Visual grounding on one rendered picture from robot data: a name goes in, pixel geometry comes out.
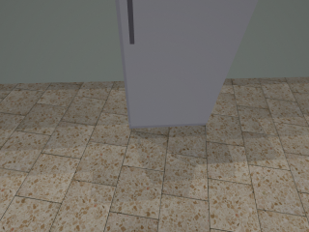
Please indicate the fridge door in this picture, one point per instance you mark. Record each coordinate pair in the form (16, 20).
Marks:
(181, 55)

